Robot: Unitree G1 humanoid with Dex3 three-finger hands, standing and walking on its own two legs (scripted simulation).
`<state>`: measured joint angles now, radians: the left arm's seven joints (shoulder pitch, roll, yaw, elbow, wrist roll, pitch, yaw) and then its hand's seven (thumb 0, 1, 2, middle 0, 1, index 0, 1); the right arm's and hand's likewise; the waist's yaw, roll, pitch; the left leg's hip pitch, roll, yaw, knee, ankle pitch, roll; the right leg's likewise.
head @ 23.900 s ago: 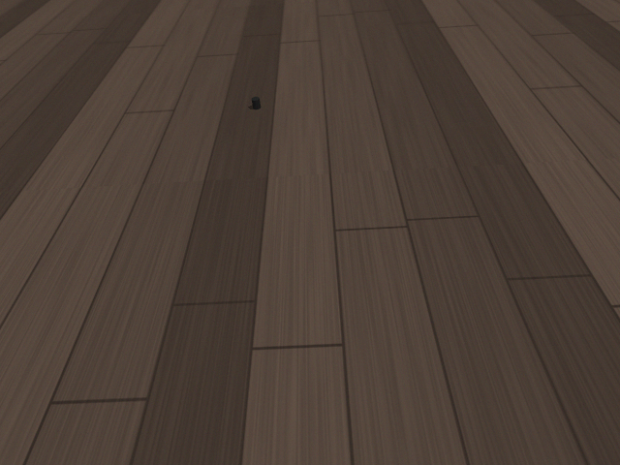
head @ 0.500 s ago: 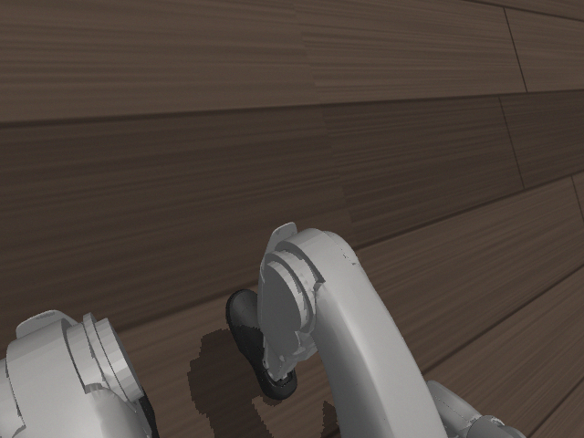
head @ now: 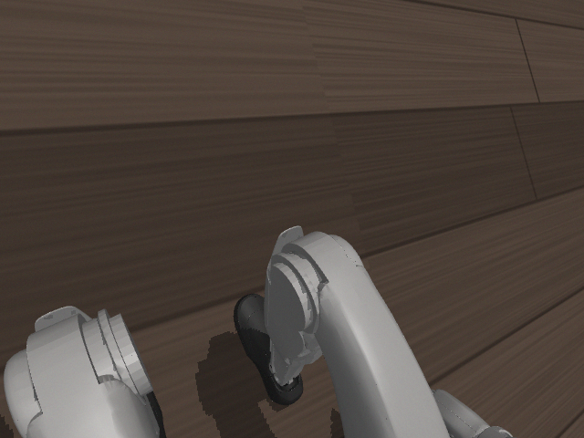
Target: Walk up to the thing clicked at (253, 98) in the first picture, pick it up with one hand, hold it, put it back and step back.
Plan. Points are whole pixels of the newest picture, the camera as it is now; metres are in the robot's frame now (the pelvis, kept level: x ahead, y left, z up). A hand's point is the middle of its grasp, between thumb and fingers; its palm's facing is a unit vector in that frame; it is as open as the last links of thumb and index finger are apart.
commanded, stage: settle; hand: left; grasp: from above
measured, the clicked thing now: out of the picture +0.47 +0.36 -0.26
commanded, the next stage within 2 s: lift in 0.62 s
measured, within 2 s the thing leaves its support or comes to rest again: neither
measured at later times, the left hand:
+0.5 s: hand out of the picture +0.43 +0.35 -0.15, palm faces -0.43 -0.12 -0.90, open 6.1 cm
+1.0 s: hand out of the picture +0.41 +0.35 -0.08, palm faces -0.43 -0.14 -0.89, open 6.1 cm
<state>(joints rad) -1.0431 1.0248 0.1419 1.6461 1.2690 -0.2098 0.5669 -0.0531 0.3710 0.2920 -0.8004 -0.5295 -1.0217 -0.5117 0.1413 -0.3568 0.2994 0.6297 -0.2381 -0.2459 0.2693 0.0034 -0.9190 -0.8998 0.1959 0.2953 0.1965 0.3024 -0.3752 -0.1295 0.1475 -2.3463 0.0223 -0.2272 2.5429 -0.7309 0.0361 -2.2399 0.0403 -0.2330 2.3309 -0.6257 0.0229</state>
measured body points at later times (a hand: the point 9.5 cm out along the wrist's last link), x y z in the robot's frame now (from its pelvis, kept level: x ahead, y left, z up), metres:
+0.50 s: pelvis +0.00 -0.01 +0.02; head +0.23 +0.10 +0.39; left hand +0.45 +0.35 -0.09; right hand +0.09 -0.27 -0.07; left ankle +0.06 +0.11 -0.28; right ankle +0.12 -0.11 -0.28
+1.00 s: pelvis +0.00 -0.01 +0.05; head +0.21 +0.08 +0.44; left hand +0.43 +0.36 -0.03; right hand +0.09 -0.27 -0.06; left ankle +0.06 +0.11 -0.28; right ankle +0.12 -0.11 -0.28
